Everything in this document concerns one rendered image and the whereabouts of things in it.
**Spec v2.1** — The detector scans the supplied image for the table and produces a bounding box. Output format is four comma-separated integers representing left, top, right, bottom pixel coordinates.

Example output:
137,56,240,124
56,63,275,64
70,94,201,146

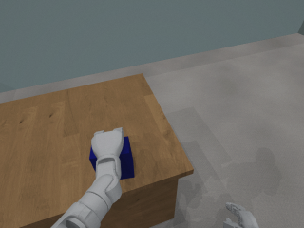
0,73,194,228

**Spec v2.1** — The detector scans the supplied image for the right robot hand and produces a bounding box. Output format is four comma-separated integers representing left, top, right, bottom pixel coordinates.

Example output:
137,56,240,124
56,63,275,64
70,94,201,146
223,202,259,228

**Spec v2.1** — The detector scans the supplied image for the left robot hand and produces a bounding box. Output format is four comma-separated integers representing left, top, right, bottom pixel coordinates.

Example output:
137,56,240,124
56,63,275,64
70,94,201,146
91,127,124,159

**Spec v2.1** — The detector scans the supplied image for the left robot forearm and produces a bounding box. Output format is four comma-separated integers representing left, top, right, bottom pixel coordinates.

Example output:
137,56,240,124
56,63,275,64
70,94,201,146
50,154,122,228

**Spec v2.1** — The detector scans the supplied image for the sponge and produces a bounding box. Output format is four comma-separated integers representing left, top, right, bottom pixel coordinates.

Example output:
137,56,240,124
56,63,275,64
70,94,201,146
89,136,135,180

